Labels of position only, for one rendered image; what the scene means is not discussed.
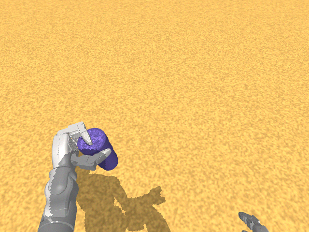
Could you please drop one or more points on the right robot hand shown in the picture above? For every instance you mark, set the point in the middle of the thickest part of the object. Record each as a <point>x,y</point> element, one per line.
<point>252,222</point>

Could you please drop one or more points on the left robot hand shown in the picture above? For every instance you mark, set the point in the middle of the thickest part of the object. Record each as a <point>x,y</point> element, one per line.
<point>65,151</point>

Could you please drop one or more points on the cup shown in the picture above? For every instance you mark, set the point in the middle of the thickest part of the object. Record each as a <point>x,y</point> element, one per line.
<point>100,142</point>

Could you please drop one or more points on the left robot arm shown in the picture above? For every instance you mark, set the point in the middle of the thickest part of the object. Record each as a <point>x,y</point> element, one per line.
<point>60,210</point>

